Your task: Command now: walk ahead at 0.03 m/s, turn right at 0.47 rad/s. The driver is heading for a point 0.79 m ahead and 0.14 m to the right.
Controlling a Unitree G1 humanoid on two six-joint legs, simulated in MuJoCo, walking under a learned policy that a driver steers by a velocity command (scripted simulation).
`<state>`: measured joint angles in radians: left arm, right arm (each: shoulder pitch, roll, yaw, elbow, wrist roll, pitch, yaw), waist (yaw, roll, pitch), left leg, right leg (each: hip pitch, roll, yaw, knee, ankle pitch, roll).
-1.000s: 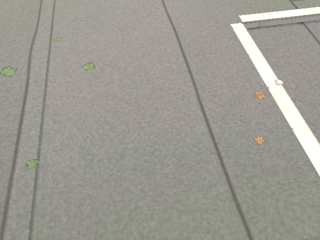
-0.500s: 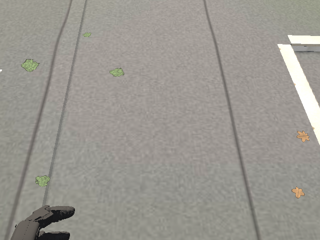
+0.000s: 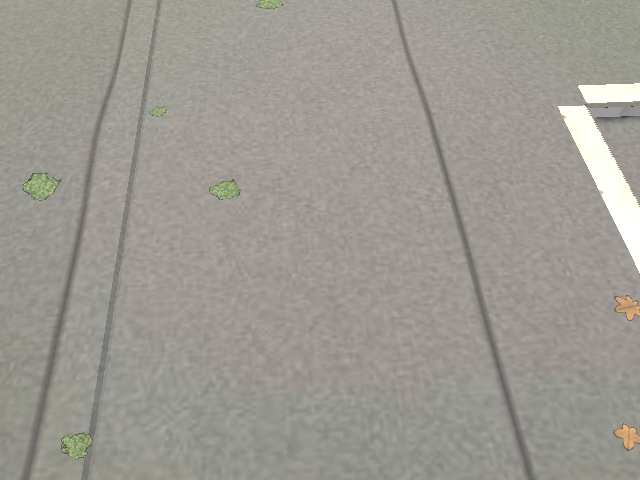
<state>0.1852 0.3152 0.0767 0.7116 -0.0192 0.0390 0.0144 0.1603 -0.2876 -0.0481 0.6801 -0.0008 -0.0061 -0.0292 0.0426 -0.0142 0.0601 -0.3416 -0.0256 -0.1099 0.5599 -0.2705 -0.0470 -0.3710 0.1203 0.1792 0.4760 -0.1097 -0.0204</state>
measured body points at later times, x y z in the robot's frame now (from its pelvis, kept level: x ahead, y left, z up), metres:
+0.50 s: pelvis +0.01 -0.01 +0.00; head +0.04 -0.04 +0.45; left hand +0.26 +0.20 -0.08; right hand +0.05 -0.33 -0.11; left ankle +0.04 +0.13 -0.71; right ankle -0.02 -0.11 -0.73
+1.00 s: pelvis +0.15 -0.03 +0.00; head +0.16 -0.02 +0.45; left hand +0.31 +0.22 -0.12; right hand +0.21 -0.34 -0.08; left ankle +0.22 +0.05 -0.73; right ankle -0.02 -0.11 -0.72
